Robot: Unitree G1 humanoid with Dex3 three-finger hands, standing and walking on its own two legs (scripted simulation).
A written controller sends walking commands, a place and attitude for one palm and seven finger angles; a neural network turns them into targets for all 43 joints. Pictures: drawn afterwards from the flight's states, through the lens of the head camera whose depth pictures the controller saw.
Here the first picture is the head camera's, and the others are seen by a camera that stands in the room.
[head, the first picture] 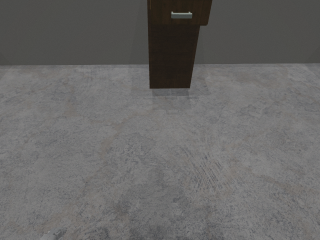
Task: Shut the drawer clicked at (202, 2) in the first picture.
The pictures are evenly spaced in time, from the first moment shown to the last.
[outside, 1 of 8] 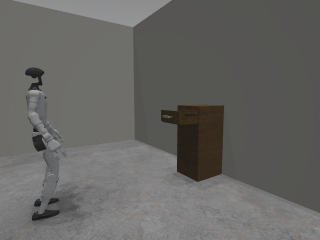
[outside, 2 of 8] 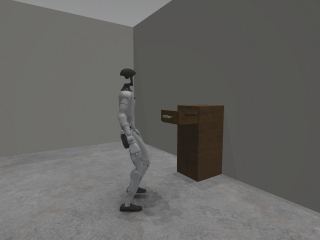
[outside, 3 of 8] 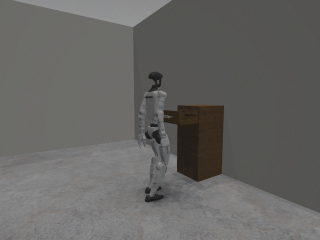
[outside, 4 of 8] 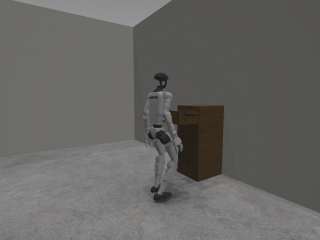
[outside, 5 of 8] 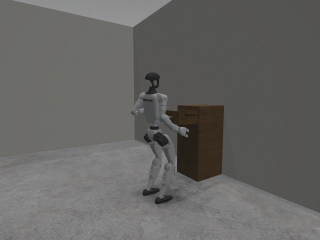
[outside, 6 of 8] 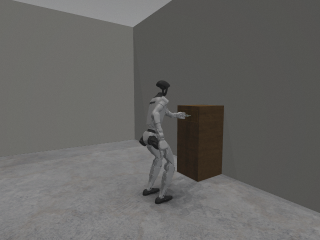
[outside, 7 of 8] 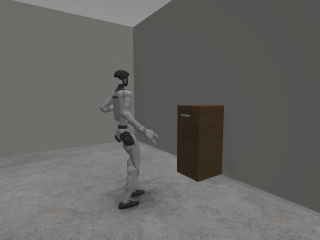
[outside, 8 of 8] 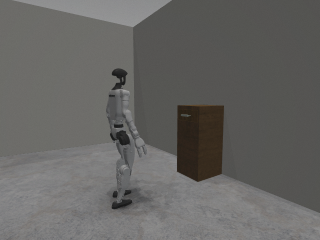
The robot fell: no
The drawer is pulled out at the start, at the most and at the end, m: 0.29 0.29 0.00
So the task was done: yes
